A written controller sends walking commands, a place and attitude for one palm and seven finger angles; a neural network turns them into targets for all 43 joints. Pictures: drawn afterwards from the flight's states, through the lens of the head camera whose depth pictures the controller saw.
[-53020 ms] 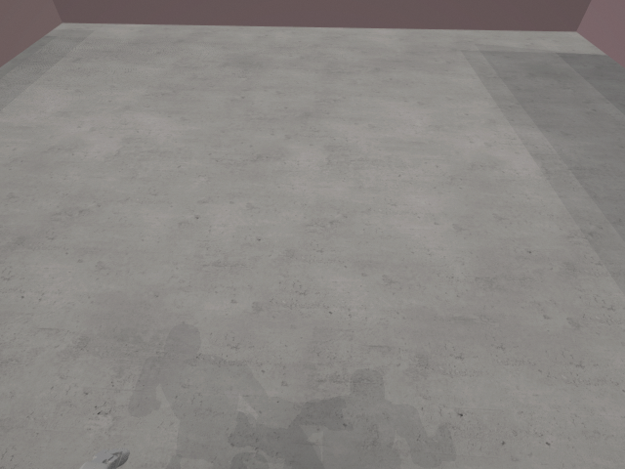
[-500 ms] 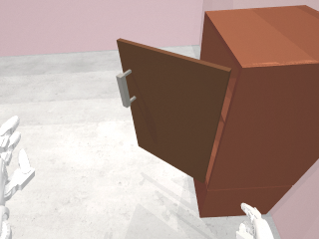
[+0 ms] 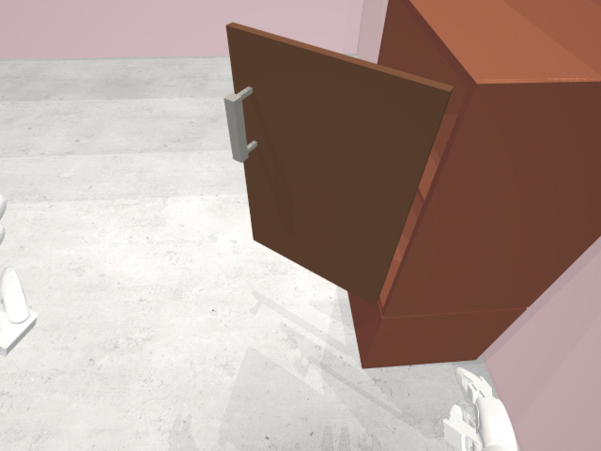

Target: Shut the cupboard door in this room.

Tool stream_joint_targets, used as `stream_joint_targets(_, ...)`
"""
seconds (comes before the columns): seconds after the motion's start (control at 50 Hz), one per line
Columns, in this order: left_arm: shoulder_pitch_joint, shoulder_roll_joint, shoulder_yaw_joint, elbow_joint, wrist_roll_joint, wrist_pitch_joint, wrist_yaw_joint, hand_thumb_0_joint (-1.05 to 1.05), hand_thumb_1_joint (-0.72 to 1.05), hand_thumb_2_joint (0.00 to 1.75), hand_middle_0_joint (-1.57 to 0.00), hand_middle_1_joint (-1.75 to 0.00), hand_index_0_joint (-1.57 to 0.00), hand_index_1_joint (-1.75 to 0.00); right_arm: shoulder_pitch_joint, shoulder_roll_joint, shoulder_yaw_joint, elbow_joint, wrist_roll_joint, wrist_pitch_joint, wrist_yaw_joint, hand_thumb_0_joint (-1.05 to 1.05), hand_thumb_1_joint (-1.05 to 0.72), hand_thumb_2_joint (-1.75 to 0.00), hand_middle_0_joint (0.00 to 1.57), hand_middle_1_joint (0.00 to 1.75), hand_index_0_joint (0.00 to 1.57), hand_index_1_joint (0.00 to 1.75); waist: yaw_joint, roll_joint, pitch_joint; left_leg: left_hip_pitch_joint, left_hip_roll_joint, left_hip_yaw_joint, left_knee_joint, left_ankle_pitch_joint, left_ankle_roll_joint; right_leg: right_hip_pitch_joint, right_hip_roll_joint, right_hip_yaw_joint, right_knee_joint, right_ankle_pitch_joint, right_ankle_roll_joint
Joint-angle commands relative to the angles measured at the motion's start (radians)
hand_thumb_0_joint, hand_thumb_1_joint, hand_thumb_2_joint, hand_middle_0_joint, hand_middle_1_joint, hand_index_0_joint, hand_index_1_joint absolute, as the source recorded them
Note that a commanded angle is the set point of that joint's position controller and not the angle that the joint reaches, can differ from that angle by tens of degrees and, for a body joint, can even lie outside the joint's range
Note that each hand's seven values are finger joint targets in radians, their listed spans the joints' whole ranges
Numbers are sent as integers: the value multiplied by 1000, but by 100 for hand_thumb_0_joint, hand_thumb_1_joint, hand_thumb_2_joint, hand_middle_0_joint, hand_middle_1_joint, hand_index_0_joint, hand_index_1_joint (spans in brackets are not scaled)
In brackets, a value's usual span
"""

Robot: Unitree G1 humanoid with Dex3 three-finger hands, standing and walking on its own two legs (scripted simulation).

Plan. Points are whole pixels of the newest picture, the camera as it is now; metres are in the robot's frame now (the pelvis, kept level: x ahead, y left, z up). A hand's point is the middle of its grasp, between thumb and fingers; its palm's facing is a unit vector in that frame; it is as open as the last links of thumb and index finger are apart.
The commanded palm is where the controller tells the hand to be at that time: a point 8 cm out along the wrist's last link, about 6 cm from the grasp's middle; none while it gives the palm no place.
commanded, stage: step back with the hand held close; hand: left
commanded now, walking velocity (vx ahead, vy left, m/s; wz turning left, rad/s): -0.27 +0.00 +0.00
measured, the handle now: (243, 124) +0.68 +0.16 +0.06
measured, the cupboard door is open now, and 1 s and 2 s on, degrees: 53 53 53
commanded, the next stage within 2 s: stop stepping back and stand still in 0.90 s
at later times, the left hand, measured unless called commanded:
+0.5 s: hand out of the picture +0.13 +0.27 +0.17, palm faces +0.46 -0.73 -0.51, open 7.4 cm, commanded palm +0.07 +0.29 +0.18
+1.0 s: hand out of the picture +0.08 +0.32 +0.16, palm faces +0.43 -0.81 -0.40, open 7.4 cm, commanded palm +0.00 +0.34 +0.18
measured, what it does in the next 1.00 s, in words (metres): walks backwards: right foot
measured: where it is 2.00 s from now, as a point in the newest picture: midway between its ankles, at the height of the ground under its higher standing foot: outside the picture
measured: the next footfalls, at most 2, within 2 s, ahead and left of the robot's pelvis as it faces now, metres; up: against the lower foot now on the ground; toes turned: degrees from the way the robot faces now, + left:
right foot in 0.44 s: -0.06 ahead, -0.14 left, +0.00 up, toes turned +5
right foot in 1.28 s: -0.32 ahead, -0.03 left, +0.00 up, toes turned -7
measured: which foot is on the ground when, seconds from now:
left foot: down 0.00-1.00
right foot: down 0.00-0.30, up 0.32-0.42, down 0.44-0.90, up 0.92-1.00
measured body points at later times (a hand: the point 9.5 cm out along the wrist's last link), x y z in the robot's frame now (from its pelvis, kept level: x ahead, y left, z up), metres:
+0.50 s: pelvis -0.06 -0.01 -0.01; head -0.04 +0.01 +0.44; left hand +0.10 +0.31 +0.20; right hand +0.11 -0.24 -0.09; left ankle +0.06 +0.08 -0.73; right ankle -0.10 -0.14 -0.73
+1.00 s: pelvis -0.13 +0.04 +0.00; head -0.11 +0.08 +0.45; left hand +0.05 +0.36 +0.18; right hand +0.03 -0.21 -0.07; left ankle -0.01 +0.09 -0.73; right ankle -0.17 -0.12 -0.69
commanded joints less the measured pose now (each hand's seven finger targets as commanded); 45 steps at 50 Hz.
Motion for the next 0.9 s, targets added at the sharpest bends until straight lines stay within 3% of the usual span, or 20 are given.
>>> stream_joint_targets(0.0, -60, 160, 124, -209, 17, -88, 19, 0, 90, 90, -20, -30, -20, -30, -86, -154, -56, -142, -8, -78, -7, 0, -90, -90, 20, 30, 20, 30, 5, 97, -77, -354, 149, -194, -280, -448, 35, 313, 43, 69, 78, 12, -28)
stream_joint_targets(0.06, -83, 190, 149, -241, 27, -105, 21, 0, 90, 90, -20, -30, -20, -30, -78, -154, -62, -130, -16, -98, -4, 0, -90, -90, 20, 30, 20, 30, 4, 60, -78, -318, 115, -172, -205, -469, 24, 234, 18, 118, -2, -110, -46)
stream_joint_targets(0.12, -85, 166, 110, -257, 16, -119, 30, 0, 90, 90, -20, -30, -20, -30, -53, -129, -55, -107, -25, -112, 2, 0, -90, -90, 20, 30, 20, 30, -8, -24, -66, -123, 54, -128, -49, -331, -20, -14, -69, 212, -162, -269, -95)
stream_joint_targets(0.18, -110, 169, 93, -268, 13, -127, 46, 0, 90, 90, -20, -30, -20, -30, -41, -121, -46, -78, -31, -122, 0, 0, -90, -90, 20, 30, 20, 30, -20, -45, -65, 24, 39, -115, 8, -244, -38, -160, -96, 188, -212, -308, -100)
stream_joint_targets(0.24, -112, 176, 109, -251, 17, -140, 55, 0, 90, 90, -20, -30, -20, -30, -56, -132, -45, -75, -32, -134, -7, 0, -90, -90, 20, 30, 20, 30, -17, 63, -56, -80, 98, -193, -166, -312, -12, -58, 0, 103, -112, -243, -53)
stream_joint_targets(0.3, -87, 172, 152, -227, 32, -160, 45, 0, 90, 90, -20, -30, -20, -30, -83, -152, -56, -80, -30, -149, -15, 0, -90, -90, 20, 30, 20, 30, 6, 245, -90, -418, 258, -369, -410, -559, 61, 306, 122, 48, 240, -58, -23)
stream_joint_targets(0.4, 33, 189, 180, -222, 12, -172, 12, 0, 90, 90, -20, -30, -20, -30, -94, -139, -66, -88, -29, -155, 10, 0, -90, -90, 20, 30, 20, 30, 9, 153, -102, -360, 218, -296, -309, -439, 46, 284, 122, 82, 114, -67, -44)
stream_joint_targets(0.42, 40, 183, 175, -227, 6, -175, 8, 0, 90, 90, -20, -30, -20, -30, -92, -138, -64, -77, -32, -156, 14, 0, -90, -90, 20, 30, 20, 30, 6, 155, -94, -328, 197, -271, -285, -406, 33, 251, 112, 96, 55, -61, -52)
stream_joint_targets(0.48, -3, 185, 132, -267, -20, -183, 13, 0, 90, 90, -20, -30, -20, -30, -86, -102, -50, -46, -29, -157, 24, 0, -90, -90, 20, 30, 20, 30, -8, 3, -164, 36, 99, -127, -99, -17, -42, -5, -17, 212, -115, 150, -71)
stream_joint_targets(0.5, -23, 202, 134, -268, -16, -189, 22, 0, 90, 90, -20, -30, -20, -30, -63, -93, -53, -31, -24, -157, 17, 0, -90, -90, 20, 30, 20, 30, -19, -23, -244, 181, 85, -58, -50, 211, -52, -15, -45, 204, -116, 393, -44)
stream_joint_targets(0.52, -30, 195, 110, -275, -18, -181, 24, 0, 90, 90, -20, -30, -20, -30, -60, -99, -66, -27, -12, -154, 14, 0, -90, -90, 20, 30, 20, 30, -23, -101, -323, 262, 82, -37, -6, 311, -50, -3, -28, 174, -92, 504, 8)
stream_joint_targets(0.54, -37, 214, 121, -288, -18, -175, 25, 0, 90, 90, -20, -30, -20, -30, -70, -110, -71, -38, -7, -150, 9, 0, -90, -90, 20, 30, 20, 30, -21, -89, -339, 298, 90, -37, -4, 340, -43, -18, -14, 157, -86, 500, 29)
stream_joint_targets(0.58, -22, 223, 134, -277, -21, -166, 26, 0, 90, 90, -20, -30, -20, -30, -105, -109, -65, -50, -14, -144, 0, 0, -90, -90, 20, 30, 20, 30, -16, 12, -287, 261, 121, -83, -71, 234, -31, -40, 22, 140, -83, 279, 20)
stream_joint_targets(0.66, -52, 250, 171, -245, -8, -170, 21, 0, 90, 90, -20, -30, -20, -30, -134, -118, -66, -60, -30, -134, 0, 0, -90, -90, 20, 30, 20, 30, -20, 106, -109, 18, 127, -152, -191, -231, -35, -49, 52, 164, -153, -181, -44)
stream_joint_targets(0.72, -29, 222, 134, -177, -12, -169, 26, 0, 90, 90, -20, -30, -20, -30, -92, -98, -66, -44, -32, -116, 7, 0, -90, -90, 20, 30, 20, 30, -28, -18, -51, 173, 45, -96, 60, -193, -97, -345, -70, 262, -328, -473, -136)
stream_joint_targets(0.76, -36, 212, 103, -169, -5, -159, 34, 0, 90, 90, -20, -30, -20, -30, -76, -96, -68, -26, -34, -112, 13, 0, -90, -90, 20, 30, 20, 30, -34, -88, -28, 281, 3, -82, 267, -129, -104, -504, -171, 297, -394, -429, -173)
stream_joint_targets(0.78, -45, 200, 86, -164, 1, -152, 37, 0, 90, 90, -20, -30, -20, -30, -70, -87, -57, -25, -34, -108, 13, 0, -90, -90, 20, 30, 20, 30, -36, -116, -7, 240, 8, -87, 266, -117, -95, -473, -174, 260, -366, -334, -165)
stream_joint_targets(0.82, -106, 189, 64, -166, 4, -147, 35, 0, 90, 90, -20, -30, -20, -30, -70, -96, -44, -35, -30, -108, 8, 0, -90, -90, 20, 30, 20, 30, -42, -104, 38, 161, 38, -132, 67, -91, -77, -385, -93, 175, -266, -216, -112)
stream_joint_targets(0.86, -205, 204, 63, -207, 9, -161, 24, 0, 90, 90, -20, -30, -20, -30, -117, -138, -42, -58, -26, -128, -11, 0, -90, -90, 20, 30, 20, 30, -31, 153, 117, -76, 158, -309, -340, -198, -31, -179, 108, 67, -44, -217, -33)
stream_joint_targets(0.88, -199, 211, 99, -202, 17, -171, 26, 0, 90, 90, -20, -30, -20, -30, -108, -152, -52, -59, -31, -137, -17, 0, -90, -90, 20, 30, 20, 30, -12, 236, 63, -230, 247, -428, -445, -290, 22, 40, 167, 72, 122, -123, -30)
